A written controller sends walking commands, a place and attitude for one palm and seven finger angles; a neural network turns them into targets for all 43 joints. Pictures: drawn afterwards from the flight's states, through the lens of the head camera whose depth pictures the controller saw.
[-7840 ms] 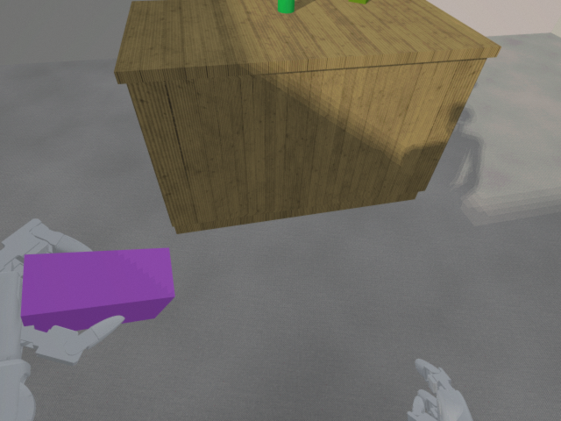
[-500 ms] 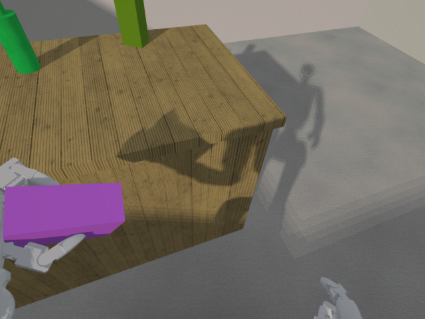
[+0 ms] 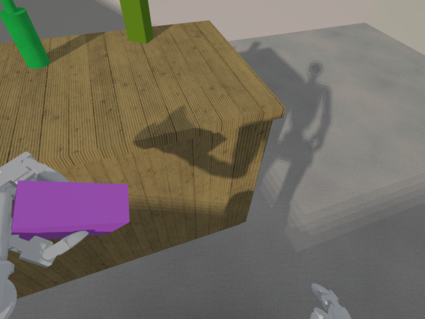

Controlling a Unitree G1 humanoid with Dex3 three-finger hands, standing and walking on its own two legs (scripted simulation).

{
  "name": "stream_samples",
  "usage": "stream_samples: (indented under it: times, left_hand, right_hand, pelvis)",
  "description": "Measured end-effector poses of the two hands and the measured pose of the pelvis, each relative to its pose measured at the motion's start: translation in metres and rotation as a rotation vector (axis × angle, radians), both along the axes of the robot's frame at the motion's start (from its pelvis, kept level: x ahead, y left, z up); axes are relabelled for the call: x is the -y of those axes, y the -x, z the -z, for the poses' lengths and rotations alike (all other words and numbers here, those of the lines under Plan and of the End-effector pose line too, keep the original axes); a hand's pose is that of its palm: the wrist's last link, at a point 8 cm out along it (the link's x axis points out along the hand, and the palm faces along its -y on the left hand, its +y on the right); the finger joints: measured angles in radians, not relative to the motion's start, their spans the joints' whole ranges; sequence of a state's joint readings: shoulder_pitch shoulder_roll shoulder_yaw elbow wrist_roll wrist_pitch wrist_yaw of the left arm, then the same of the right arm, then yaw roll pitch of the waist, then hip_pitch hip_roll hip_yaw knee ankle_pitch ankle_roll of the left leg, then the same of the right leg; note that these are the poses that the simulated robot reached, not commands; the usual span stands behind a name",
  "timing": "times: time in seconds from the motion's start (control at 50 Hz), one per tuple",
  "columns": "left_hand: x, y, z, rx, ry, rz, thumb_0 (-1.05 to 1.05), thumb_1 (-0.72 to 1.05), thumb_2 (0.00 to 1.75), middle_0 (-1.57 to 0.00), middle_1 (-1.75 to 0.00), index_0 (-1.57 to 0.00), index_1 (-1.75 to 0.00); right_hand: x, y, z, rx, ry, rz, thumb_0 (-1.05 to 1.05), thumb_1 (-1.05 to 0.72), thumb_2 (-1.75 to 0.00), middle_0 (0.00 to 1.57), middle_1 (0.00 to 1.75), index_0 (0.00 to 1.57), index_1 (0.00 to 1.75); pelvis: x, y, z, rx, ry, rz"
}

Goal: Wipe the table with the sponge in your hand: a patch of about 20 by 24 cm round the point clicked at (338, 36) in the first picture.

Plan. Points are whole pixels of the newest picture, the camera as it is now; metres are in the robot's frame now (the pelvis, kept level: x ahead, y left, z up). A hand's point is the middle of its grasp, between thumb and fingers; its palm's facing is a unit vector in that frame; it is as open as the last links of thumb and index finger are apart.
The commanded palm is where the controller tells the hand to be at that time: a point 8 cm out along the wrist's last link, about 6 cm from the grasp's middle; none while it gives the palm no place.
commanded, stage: look again from close up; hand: left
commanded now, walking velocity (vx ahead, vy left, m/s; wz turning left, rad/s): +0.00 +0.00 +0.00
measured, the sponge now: (87, 211) +0.23 +0.21 +0.14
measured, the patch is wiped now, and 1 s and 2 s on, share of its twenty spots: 0.00 0.00 0.00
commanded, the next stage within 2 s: shuffle to correct the standing spot in 0.26 s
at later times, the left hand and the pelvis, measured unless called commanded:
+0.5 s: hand (19, 182) +0.25 +0.30 +0.18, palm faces +0.44 -0.83 -0.34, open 10.0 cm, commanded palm +0.19 +0.32 +0.18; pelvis +0.03 +0.04 +0.00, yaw -1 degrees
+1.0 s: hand (46, 120) +0.38 +0.33 +0.18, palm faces +0.34 -0.80 -0.50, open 9.9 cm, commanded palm +0.30 +0.38 +0.18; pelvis +0.16 +0.09 -0.02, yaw +3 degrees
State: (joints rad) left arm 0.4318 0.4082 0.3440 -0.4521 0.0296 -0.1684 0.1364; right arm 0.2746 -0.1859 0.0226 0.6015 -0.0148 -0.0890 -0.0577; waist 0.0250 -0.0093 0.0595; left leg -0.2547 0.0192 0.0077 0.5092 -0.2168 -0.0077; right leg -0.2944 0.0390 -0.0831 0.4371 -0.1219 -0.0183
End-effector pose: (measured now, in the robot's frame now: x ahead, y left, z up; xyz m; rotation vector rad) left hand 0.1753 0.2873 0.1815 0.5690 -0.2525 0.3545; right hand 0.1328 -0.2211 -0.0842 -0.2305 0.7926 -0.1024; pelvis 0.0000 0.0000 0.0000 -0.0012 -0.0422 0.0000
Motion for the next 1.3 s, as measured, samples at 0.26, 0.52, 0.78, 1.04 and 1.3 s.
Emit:
stream_samples:
  times: [0.26, 0.52, 0.78, 1.04, 1.3]
  left_hand:
    - [-0.011, -0.016, 0.025, -0.010, 0.154, 0.105, -0.01, -0.48, 1.00, -0.75, -1.35, -0.77, -1.34]
    - [-0.051, -0.031, -0.006, 0.175, 0.087, 0.031, -0.01, -0.48, 1.00, -0.75, -1.35, -0.77, -1.34]
    - [-0.085, -0.105, 0.024, 0.052, 0.097, 0.035, -0.01, -0.48, 1.00, -0.75, -1.35, -0.77, -1.34]
    - [-0.097, -0.166, -0.007, 0.089, -0.081, 0.092, -0.01, -0.48, 1.00, -0.75, -1.35, -0.77, -1.34]
    - [-0.139, -0.231, -0.011, 0.219, 0.022, 0.089, -0.01, -0.48, 1.00, -0.75, -1.34, -0.77, -1.34]
  right_hand:
    - [-0.013, -0.005, -0.020, 0.103, 0.009, 0.012, 0.01, -0.90, -0.90, 0.20, 0.30, 0.20, 0.30]
    - [-0.051, -0.060, -0.032, 0.157, 0.015, -0.119, 0.01, -0.90, -0.90, 0.20, 0.30, 0.20, 0.30]
    - [-0.080, -0.117, -0.016, 0.098, 0.010, -0.051, 0.01, -0.90, -0.90, 0.20, 0.30, 0.20, 0.30]
    - [-0.091, -0.183, 0.016, -0.024, -0.016, -0.050, 0.01, -0.90, -0.90, 0.20, 0.30, 0.20, 0.30]
    - [-0.139, -0.269, -0.007, 0.142, 0.045, -0.028, 0.01, -0.90, -0.90, 0.20, 0.30, 0.20, 0.30]
  pelvis:
    - [-0.028, -0.004, -0.003, 0.010, 0.004, 0.043]
    - [-0.042, -0.033, 0.000, 0.005, 0.018, 0.013]
    - [-0.077, -0.095, 0.010, -0.021, 0.015, 0.010]
    - [-0.094, -0.166, 0.020, -0.012, 0.028, -0.024]
    - [-0.150, -0.229, 0.021, 0.013, -0.017, 0.005]
